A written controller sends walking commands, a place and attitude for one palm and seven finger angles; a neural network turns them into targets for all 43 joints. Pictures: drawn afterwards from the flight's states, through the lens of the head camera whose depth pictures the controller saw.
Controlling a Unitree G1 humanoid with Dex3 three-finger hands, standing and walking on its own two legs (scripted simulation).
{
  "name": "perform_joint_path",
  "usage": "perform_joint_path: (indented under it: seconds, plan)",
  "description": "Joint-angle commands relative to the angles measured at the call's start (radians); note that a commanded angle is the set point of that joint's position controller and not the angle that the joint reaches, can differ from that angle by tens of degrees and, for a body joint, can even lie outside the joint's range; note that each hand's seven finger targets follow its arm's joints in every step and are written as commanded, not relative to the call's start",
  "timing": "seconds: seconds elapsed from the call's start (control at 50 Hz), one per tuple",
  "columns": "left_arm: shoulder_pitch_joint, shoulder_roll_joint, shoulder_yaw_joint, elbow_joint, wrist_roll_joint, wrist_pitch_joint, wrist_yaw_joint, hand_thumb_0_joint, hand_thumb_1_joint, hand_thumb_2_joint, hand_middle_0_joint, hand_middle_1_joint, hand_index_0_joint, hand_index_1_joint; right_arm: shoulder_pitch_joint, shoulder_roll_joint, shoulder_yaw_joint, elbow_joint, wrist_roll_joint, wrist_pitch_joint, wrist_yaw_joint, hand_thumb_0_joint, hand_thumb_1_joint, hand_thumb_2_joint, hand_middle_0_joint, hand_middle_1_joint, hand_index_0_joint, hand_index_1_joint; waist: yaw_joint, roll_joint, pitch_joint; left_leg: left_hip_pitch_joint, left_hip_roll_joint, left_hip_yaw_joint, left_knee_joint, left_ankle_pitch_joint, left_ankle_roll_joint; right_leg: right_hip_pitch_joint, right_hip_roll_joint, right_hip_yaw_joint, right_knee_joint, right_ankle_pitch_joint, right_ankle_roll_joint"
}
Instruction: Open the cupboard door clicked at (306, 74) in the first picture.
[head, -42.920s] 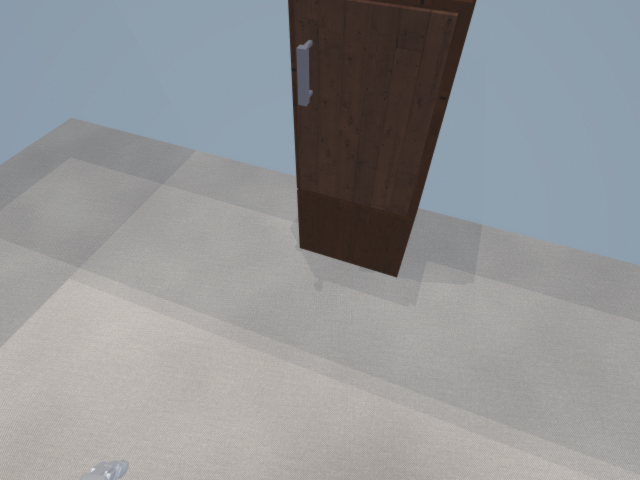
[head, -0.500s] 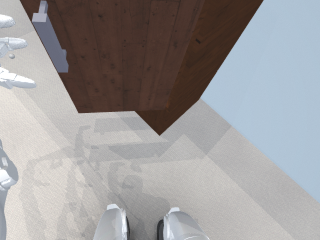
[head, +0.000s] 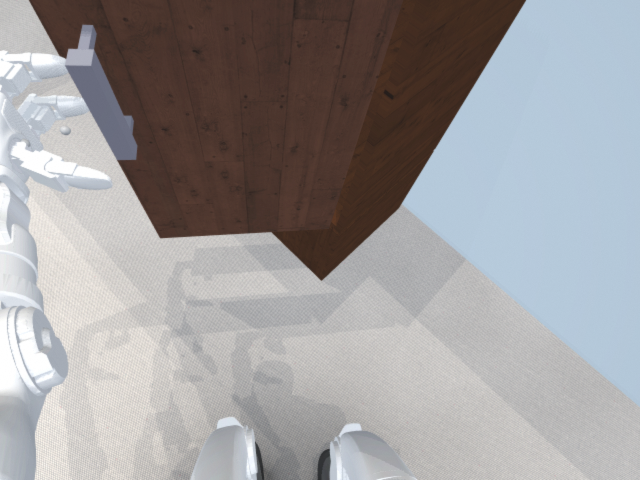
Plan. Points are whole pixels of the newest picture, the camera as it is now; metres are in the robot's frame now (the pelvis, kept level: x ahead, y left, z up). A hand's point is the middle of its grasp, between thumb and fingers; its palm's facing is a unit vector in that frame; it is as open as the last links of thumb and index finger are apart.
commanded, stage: slide the fingers in behind the handle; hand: left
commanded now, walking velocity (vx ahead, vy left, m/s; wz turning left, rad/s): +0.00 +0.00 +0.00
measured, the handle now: (109, 98) +0.55 +0.22 +0.08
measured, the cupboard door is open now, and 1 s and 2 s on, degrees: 52 51 51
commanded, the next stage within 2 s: close the thumb around the handle in 1.02 s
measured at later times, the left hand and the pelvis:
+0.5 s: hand (110, 129) +0.50 +0.21 +0.08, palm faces +0.05 -1.00 +0.00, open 14.0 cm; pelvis +0.00 -0.01 +0.00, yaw +1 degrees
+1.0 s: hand (115, 131) +0.50 +0.20 +0.08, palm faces +0.07 -1.00 -0.01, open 14.0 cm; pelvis +0.00 -0.02 +0.00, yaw +1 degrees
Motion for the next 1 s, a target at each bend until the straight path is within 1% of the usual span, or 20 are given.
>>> perform_joint_path:
  seconds: [0.0,0.04,0.1,0.12,0.16,0.24,0.32,0.36,0.4,0.42,0.48,0.54,0.66,0.7,0.8,0.82,0.86,0.88,0.92,0.98]
  plan:
    - [-0.438,0.227,-0.006,-0.194,-0.019,-0.067,0.004,0.000,-0.500,0.300,-0.300,-1.200,-0.300,-1.200,0.168,-0.205,-0.083,-0.026,-0.006,-0.006,-0.016,0.000,-0.900,-0.900,0.200,0.300,0.200,0.300,-0.017,0.176,-0.444,0.579,-0.016,-0.135,-0.091,0.402,-0.023,-0.035,0.033,0.031,-0.105,0.272,-0.007]
    - [-0.444,0.234,0.000,-0.183,-0.015,-0.063,0.015,0.000,-0.500,0.300,-0.300,-1.200,-0.300,-1.200,0.166,-0.204,-0.080,-0.028,-0.006,-0.010,-0.016,0.000,-0.900,-0.900,0.200,0.300,0.200,0.300,-0.015,0.156,-0.447,0.546,-0.022,-0.127,-0.089,0.377,-0.018,-0.010,0.031,0.038,-0.106,0.272,-0.005]
    - [-0.453,0.224,-0.003,-0.203,-0.009,-0.077,0.031,0.000,-0.500,0.300,-0.300,-1.200,-0.300,-1.200,0.162,-0.197,-0.079,-0.027,-0.009,-0.016,-0.013,0.000,-0.900,-0.900,0.200,0.300,0.200,0.300,-0.009,0.190,-0.486,0.574,-0.023,-0.125,-0.076,0.425,-0.020,-0.008,0.030,0.041,-0.095,0.306,-0.006]
    - [-0.456,0.254,0.019,-0.215,-0.006,-0.083,0.037,0.000,-0.500,0.300,-0.300,-1.200,-0.300,-1.200,0.164,-0.199,-0.079,-0.027,-0.011,-0.016,-0.013,0.000,-0.900,-0.900,0.200,0.300,0.200,0.300,0.000,0.187,-0.493,0.569,-0.022,-0.126,-0.076,0.432,-0.021,0.012,0.030,0.042,-0.090,0.317,-0.007]
    - [-0.450,0.198,-0.015,-0.243,-0.009,-0.094,0.040,0.000,-0.500,0.300,-0.300,-1.200,-0.300,-1.200,0.161,-0.190,-0.081,-0.031,-0.012,-0.017,-0.008,0.000,-0.900,-0.900,0.200,0.300,0.200,0.300,-0.005,0.203,-0.520,0.595,-0.026,-0.122,-0.067,0.477,-0.019,0.016,0.033,0.042,-0.083,0.353,-0.008]
    - [-0.444,0.196,-0.015,-0.210,-0.011,-0.082,0.043,0.000,-0.500,0.300,-0.300,-1.200,-0.300,-1.200,0.154,-0.194,-0.081,-0.026,-0.007,-0.011,-0.008,0.000,-0.900,-0.900,0.200,0.300,0.200,0.300,-0.010,0.154,-0.477,0.555,-0.024,-0.122,-0.077,0.421,-0.019,0.023,0.031,0.041,-0.093,0.326,-0.005]
    - [-0.457,0.157,-0.045,-0.196,-0.005,-0.075,0.062,0.000,-0.500,0.300,-0.300,-1.200,-0.300,-1.200,0.146,-0.188,-0.080,-0.026,-0.007,-0.012,-0.007,0.000,-0.900,-0.900,0.200,0.300,0.200,0.300,-0.015,0.172,-0.447,0.543,-0.026,-0.119,-0.080,0.389,-0.019,0.000,0.028,0.042,-0.096,0.302,-0.004]
    - [-0.459,0.170,-0.022,-0.217,-0.007,-0.084,0.077,0.000,-0.500,0.300,-0.300,-1.200,-0.300,-1.200,0.157,-0.189,-0.082,-0.028,-0.009,-0.016,-0.007,0.000,-0.900,-0.900,0.200,0.300,0.200,0.300,-0.010,0.143,-0.473,0.542,-0.029,-0.119,-0.077,0.408,-0.015,0.028,0.030,0.045,-0.092,0.323,-0.006]
    - [-0.439,0.183,-0.007,-0.219,0.001,-0.090,0.088,0.000,-0.500,0.300,-0.300,-1.200,-0.300,-1.200,0.153,-0.184,-0.082,-0.030,-0.011,-0.017,-0.003,0.000,-0.900,-0.900,0.200,0.300,0.200,0.300,0.007,0.172,-0.511,0.546,-0.031,-0.113,-0.073,0.429,-0.019,0.049,0.028,0.049,-0.084,0.350,-0.006]
    - [-0.443,0.149,-0.036,-0.220,0.003,-0.092,0.090,0.000,-0.500,0.300,-0.300,-1.200,-0.300,-1.200,0.150,-0.180,-0.082,-0.031,-0.010,-0.018,0.000,0.000,-0.900,-0.900,0.200,0.300,0.200,0.300,-0.002,0.157,-0.500,0.542,-0.032,-0.111,-0.072,0.424,-0.017,0.046,0.028,0.050,-0.085,0.350,-0.004]
    - [-0.423,0.159,-0.018,-0.223,0.003,-0.099,0.099,0.000,-0.500,0.300,-0.300,-1.200,-0.300,-1.200,0.152,-0.181,-0.084,-0.032,-0.009,-0.017,0.002,0.000,-0.900,-0.900,0.200,0.300,0.200,0.300,0.003,0.128,-0.509,0.523,-0.034,-0.104,-0.072,0.429,-0.014,0.078,0.030,0.054,-0.084,0.376,-0.001]
    - [-0.431,0.123,-0.047,-0.209,0.004,-0.091,0.105,0.000,-0.500,0.300,-0.300,-1.200,-0.300,-1.200,0.147,-0.176,-0.083,-0.036,-0.006,-0.017,0.005,0.000,-0.900,-0.900,0.200,0.300,0.200,0.300,-0.007,0.115,-0.456,0.488,-0.038,-0.097,-0.083,0.368,-0.011,0.077,0.029,0.055,-0.099,0.340,0.001]
    - [-0.448,0.161,-0.011,-0.235,0.009,-0.112,0.126,0.000,-0.500,0.300,-0.300,-1.200,-0.300,-1.200,0.156,-0.176,-0.084,-0.031,-0.011,-0.023,0.002,0.000,-0.900,-0.900,0.200,0.300,0.200,0.300,0.005,0.149,-0.497,0.500,-0.040,-0.094,-0.075,0.398,-0.011,0.095,0.027,0.064,-0.087,0.369,-0.003]
    - [-0.435,0.150,-0.019,-0.226,0.014,-0.115,0.126,0.000,-0.500,0.300,-0.300,-1.200,-0.300,-1.200,0.153,-0.173,-0.085,-0.030,-0.011,-0.023,0.006,0.000,-0.900,-0.900,0.200,0.300,0.200,0.300,0.007,0.144,-0.507,0.503,-0.039,-0.094,-0.073,0.407,-0.013,0.099,0.027,0.064,-0.086,0.380,-0.001]
    - [-0.398,0.188,0.001,-0.167,0.013,-0.094,0.116,0.000,-0.500,0.300,-0.300,-1.200,-0.300,-1.200,0.149,-0.179,-0.081,-0.036,-0.004,-0.019,0.000,0.000,-0.900,-0.900,0.200,0.300,0.200,0.300,0.006,0.090,-0.448,0.410,-0.046,-0.077,-0.079,0.337,-0.005,0.143,0.023,0.080,-0.104,0.368,0.006]
    - [-0.416,0.166,-0.026,-0.171,0.011,-0.090,0.109,0.000,-0.500,0.300,-0.300,-1.200,-0.300,-1.200,0.145,-0.177,-0.079,-0.039,-0.001,-0.020,0.001,0.000,-0.900,-0.900,0.200,0.300,0.200,0.300,-0.005,0.095,-0.432,0.395,-0.047,-0.074,-0.083,0.314,-0.004,0.141,0.022,0.081,-0.108,0.354,0.008]
    - [-0.434,0.194,0.001,-0.213,0.006,-0.106,0.107,0.000,-0.500,0.300,-0.300,-1.200,-0.300,-1.200,0.151,-0.179,-0.082,-0.038,-0.005,-0.022,-0.004,0.000,-0.900,-0.900,0.200,0.300,0.200,0.300,0.002,0.108,-0.474,0.424,-0.047,-0.080,-0.077,0.343,-0.002,0.151,0.023,0.082,-0.099,0.375,0.003]
    - [-0.432,0.180,-0.011,-0.225,0.004,-0.112,0.102,0.000,-0.500,0.300,-0.300,-1.200,-0.300,-1.200,0.144,-0.176,-0.084,-0.038,-0.003,-0.025,-0.003,0.000,-0.900,-0.900,0.200,0.300,0.200,0.300,0.007,0.150,-0.501,0.452,-0.046,-0.077,-0.075,0.358,-0.007,0.133,0.022,0.083,-0.096,0.377,0.003]
    - [-0.433,0.168,-0.019,-0.207,-0.004,-0.113,0.094,0.000,-0.500,0.300,-0.300,-1.200,-0.300,-1.200,0.146,-0.177,-0.084,-0.029,-0.003,-0.027,-0.004,0.000,-0.900,-0.900,0.200,0.300,0.200,0.300,-0.005,0.110,-0.476,0.441,-0.042,-0.080,-0.072,0.337,-0.005,0.125,0.024,0.082,-0.103,0.358,0.006]
    - [-0.426,0.142,-0.041,-0.192,-0.009,-0.104,0.083,0.000,-0.500,0.300,-0.300,-1.200,-0.300,-1.200,0.145,-0.178,-0.083,-0.026,0.000,-0.028,-0.004,0.000,-0.900,-0.900,0.200,0.300,0.200,0.300,-0.007,0.122,-0.465,0.442,-0.044,-0.080,-0.074,0.341,-0.006,0.115,0.023,0.080,-0.103,0.362,0.005]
